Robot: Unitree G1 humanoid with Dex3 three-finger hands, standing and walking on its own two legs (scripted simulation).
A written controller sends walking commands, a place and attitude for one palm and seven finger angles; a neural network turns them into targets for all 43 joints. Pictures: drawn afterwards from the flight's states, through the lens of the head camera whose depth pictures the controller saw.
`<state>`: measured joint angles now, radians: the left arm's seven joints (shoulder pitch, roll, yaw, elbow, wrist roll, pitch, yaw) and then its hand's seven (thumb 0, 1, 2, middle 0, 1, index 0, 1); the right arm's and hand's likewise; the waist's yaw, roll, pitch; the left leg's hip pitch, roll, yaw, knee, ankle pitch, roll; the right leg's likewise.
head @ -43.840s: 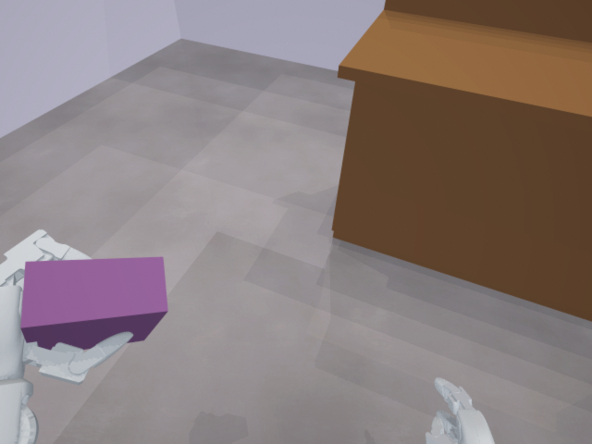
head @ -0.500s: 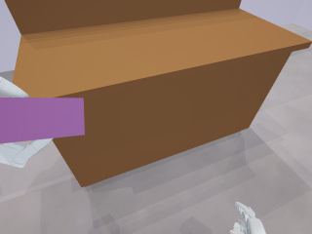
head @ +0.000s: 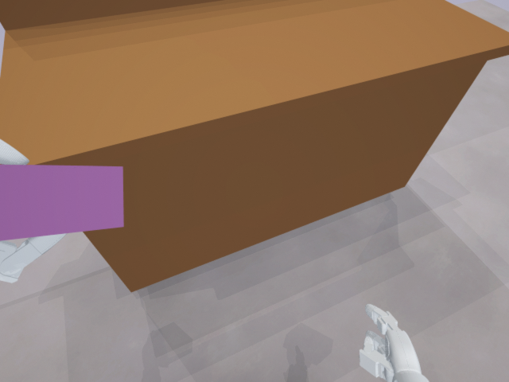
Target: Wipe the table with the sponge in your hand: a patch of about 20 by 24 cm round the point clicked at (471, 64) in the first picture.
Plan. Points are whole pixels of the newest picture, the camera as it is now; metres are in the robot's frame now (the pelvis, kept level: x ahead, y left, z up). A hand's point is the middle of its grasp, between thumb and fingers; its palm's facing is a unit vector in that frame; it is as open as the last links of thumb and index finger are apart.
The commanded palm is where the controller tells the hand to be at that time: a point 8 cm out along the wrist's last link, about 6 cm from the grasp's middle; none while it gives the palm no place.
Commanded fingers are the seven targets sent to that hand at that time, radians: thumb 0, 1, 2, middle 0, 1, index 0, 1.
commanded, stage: stand and wait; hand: left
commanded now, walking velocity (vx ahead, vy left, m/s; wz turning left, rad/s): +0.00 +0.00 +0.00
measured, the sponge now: (59, 193) +0.26 +0.21 +0.23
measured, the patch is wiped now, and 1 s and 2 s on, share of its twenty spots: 1.00 1.00 1.00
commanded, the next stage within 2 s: none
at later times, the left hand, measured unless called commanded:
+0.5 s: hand out of the picture +0.18 +0.25 +0.26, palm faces +0.51 -0.79 -0.33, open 9.8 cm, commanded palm +0.12 +0.29 +0.28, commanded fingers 0.00 0.10 1.30 -1.20 -1.60 -1.20 -1.60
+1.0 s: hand out of the picture +0.18 +0.25 +0.26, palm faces +0.49 -0.79 -0.36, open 9.8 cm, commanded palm +0.12 +0.29 +0.28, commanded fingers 0.00 0.10 1.30 -1.20 -1.60 -1.20 -1.60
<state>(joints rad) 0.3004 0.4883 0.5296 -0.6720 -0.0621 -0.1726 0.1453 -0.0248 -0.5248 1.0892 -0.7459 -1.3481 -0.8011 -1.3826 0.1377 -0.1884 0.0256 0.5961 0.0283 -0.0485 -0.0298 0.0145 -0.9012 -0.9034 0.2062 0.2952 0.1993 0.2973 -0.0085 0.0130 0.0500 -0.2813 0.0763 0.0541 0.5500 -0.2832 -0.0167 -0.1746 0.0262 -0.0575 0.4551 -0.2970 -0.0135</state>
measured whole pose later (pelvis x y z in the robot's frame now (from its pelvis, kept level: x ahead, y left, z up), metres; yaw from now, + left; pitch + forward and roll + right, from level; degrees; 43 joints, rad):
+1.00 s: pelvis -0.04 +0.01 +0.00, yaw +0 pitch +0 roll -2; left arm 0.30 0.41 0.46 -0.62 -0.05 -0.18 0.15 -0.02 -0.52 1.09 -0.75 -1.35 -0.80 -1.38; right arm 0.17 -0.20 0.02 0.63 0.01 -0.09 -0.04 0.02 -0.90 -0.90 0.21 0.30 0.20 0.30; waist 0.00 0.04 0.02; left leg -0.29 0.06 0.06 0.50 -0.20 0.01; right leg -0.19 0.01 -0.06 0.41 -0.22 0.00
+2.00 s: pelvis -0.03 +0.02 +0.00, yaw +0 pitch +0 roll -2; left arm 0.33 0.41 0.46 -0.63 -0.06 -0.18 0.14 -0.02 -0.52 1.09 -0.75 -1.35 -0.80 -1.38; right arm 0.17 -0.21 0.02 0.63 0.01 -0.08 -0.04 0.02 -0.90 -0.90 0.21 0.30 0.20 0.30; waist 0.00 0.04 0.03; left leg -0.29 0.06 0.06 0.50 -0.21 0.01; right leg -0.18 0.01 -0.06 0.40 -0.22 0.01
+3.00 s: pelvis -0.03 +0.01 +0.00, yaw +1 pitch +0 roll -2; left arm 0.32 0.42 0.46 -0.62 -0.06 -0.18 0.14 -0.02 -0.52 1.09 -0.75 -1.35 -0.80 -1.38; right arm 0.17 -0.22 0.01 0.62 0.01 -0.08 -0.04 0.02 -0.90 -0.90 0.21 0.30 0.20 0.30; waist 0.00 0.05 0.03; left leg -0.29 0.06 0.05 0.50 -0.21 0.00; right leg -0.18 0.01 -0.06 0.40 -0.23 0.00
